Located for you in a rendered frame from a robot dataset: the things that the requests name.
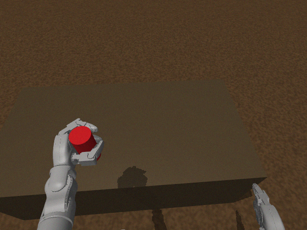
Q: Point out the can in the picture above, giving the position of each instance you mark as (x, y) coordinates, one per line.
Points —
(82, 139)

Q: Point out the left robot arm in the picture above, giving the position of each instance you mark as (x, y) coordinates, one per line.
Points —
(59, 209)

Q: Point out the left robot hand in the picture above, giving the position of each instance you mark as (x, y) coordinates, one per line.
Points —
(64, 152)

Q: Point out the right robot hand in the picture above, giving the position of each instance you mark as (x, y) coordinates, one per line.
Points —
(267, 215)

